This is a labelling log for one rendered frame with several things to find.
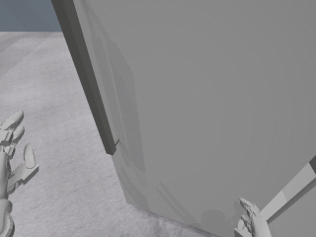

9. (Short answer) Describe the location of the robot left forearm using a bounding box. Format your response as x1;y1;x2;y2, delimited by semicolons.
0;198;15;237

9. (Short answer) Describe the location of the robot right hand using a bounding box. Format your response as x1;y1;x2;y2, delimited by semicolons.
234;197;273;237

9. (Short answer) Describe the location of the handle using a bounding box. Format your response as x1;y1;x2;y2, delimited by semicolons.
51;0;119;155

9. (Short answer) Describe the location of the robot left hand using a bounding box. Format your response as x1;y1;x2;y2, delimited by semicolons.
0;111;40;199

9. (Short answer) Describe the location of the fridge door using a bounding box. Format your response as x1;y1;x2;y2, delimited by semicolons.
73;0;316;237

